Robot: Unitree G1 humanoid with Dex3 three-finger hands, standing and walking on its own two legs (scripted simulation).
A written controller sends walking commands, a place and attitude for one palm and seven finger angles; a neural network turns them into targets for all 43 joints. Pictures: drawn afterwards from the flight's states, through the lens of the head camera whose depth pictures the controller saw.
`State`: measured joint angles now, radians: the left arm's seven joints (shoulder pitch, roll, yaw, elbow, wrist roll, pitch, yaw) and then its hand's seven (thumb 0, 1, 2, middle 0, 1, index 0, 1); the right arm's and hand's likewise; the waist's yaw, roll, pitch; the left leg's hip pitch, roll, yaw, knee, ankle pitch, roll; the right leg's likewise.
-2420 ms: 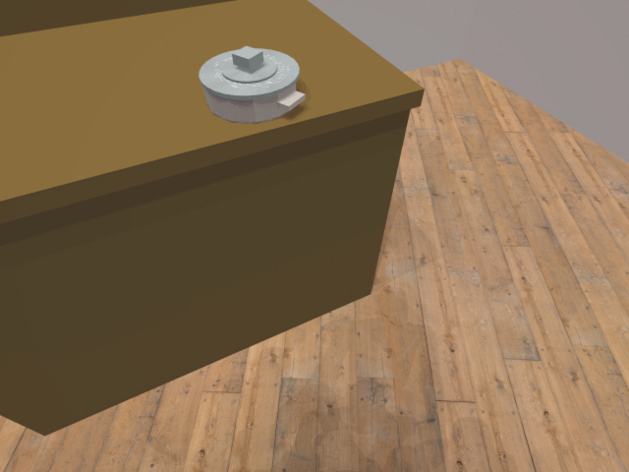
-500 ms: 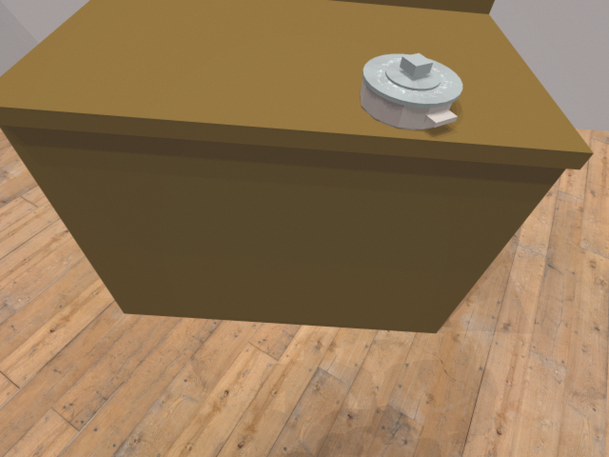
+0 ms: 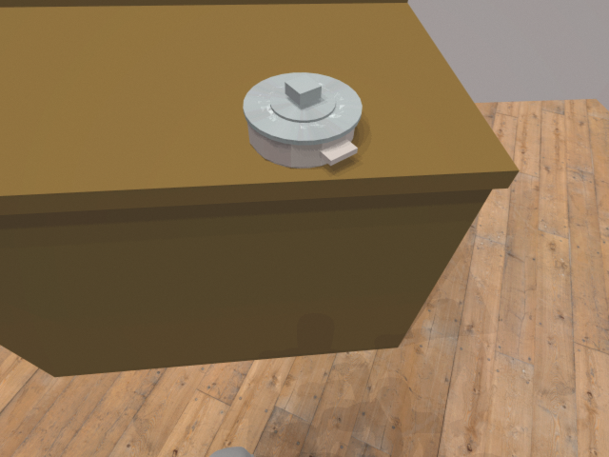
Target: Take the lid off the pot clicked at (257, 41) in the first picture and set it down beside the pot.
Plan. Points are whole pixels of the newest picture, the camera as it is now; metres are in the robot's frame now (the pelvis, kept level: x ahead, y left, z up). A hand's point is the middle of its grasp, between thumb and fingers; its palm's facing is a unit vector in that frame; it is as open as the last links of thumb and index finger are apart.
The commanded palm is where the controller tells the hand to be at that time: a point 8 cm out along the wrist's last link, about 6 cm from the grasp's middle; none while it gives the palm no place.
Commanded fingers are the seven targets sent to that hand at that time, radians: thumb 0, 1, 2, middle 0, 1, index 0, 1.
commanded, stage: take the last steps up to it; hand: left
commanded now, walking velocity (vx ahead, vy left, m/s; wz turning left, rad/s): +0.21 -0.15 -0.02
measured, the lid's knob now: (303, 89) +0.60 +0.02 +0.16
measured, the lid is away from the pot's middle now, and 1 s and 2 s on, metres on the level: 0.00 0.00 0.00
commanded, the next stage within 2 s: come to a stop and stand still in 0.12 s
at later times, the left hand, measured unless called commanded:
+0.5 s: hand (252, 398) +0.23 +0.09 -0.17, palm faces +0.01 -0.97 -0.24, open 7.3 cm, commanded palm none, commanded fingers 0.00 0.90 0.90 -0.20 -0.30 -0.20 -0.30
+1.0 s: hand (181, 441) +0.17 +0.20 -0.18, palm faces +0.10 -0.94 -0.34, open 7.4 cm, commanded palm none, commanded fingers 0.00 0.90 0.90 -0.20 -0.30 -0.20 -0.30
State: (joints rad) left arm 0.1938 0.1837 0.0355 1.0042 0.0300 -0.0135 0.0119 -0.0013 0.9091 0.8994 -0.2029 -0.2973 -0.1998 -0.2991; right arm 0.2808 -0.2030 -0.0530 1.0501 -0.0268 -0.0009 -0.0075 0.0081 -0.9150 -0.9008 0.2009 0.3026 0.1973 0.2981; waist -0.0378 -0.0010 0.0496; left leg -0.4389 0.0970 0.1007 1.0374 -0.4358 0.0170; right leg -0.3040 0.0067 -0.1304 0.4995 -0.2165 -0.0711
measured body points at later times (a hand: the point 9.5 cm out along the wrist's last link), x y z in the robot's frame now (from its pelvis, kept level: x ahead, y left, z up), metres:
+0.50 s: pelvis +0.16 -0.09 -0.01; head +0.24 -0.11 +0.44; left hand +0.23 +0.14 -0.15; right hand +0.15 -0.34 -0.17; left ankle +0.07 +0.06 -0.68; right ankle +0.20 -0.22 -0.73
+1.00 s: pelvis +0.13 -0.03 -0.03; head +0.12 -0.05 +0.42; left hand +0.17 +0.24 -0.16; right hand +0.30 -0.26 -0.15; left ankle +0.15 +0.08 -0.73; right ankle +0.18 -0.15 -0.74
